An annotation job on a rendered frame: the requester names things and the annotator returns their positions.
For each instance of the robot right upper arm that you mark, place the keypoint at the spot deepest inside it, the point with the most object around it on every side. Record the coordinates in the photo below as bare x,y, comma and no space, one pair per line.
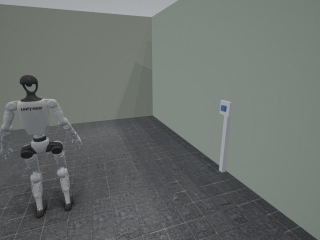
52,103

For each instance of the robot right thigh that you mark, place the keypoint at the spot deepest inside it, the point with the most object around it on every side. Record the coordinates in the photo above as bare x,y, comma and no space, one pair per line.
58,151

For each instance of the right robot hand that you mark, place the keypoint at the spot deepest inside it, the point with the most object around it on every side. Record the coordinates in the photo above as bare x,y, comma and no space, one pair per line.
79,142

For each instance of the button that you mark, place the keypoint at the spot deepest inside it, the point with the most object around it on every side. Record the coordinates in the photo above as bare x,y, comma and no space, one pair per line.
223,108

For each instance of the robot left upper arm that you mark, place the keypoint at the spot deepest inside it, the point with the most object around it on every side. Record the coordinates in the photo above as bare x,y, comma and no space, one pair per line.
9,116

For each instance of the left robot hand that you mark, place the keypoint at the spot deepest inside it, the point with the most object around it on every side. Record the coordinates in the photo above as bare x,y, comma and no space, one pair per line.
5,151

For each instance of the right robot forearm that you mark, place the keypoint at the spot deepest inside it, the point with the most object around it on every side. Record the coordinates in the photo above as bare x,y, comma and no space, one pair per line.
70,130

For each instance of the panel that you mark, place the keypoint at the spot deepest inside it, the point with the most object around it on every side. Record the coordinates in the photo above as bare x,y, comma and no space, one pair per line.
225,134

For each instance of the left robot forearm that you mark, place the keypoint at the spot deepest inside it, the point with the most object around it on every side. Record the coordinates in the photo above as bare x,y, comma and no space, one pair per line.
5,138

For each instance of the robot head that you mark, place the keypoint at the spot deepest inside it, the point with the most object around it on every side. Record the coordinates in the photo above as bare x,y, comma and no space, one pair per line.
28,80

